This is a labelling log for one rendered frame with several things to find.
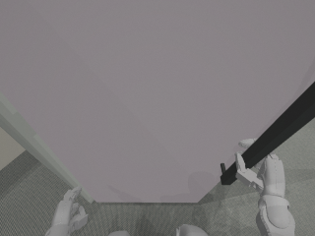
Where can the right robot thigh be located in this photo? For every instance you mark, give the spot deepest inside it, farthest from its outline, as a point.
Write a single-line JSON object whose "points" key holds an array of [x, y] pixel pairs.
{"points": [[189, 230]]}

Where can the handle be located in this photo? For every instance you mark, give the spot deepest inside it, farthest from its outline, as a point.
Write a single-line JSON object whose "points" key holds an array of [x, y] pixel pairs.
{"points": [[293, 119]]}

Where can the fridge door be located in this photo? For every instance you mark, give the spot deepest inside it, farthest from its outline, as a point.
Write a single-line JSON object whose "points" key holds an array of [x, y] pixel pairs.
{"points": [[142, 100]]}

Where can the robot left forearm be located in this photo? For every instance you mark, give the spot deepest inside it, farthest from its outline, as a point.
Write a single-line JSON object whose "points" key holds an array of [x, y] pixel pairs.
{"points": [[59, 230]]}

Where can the right robot hand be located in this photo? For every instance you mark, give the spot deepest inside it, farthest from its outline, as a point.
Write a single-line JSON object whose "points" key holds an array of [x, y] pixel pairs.
{"points": [[271, 171]]}

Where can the robot right forearm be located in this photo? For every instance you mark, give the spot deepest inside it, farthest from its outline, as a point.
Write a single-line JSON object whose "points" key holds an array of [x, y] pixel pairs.
{"points": [[273, 218]]}

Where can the left robot hand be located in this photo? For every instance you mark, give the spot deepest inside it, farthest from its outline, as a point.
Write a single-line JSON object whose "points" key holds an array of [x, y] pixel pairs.
{"points": [[65, 210]]}

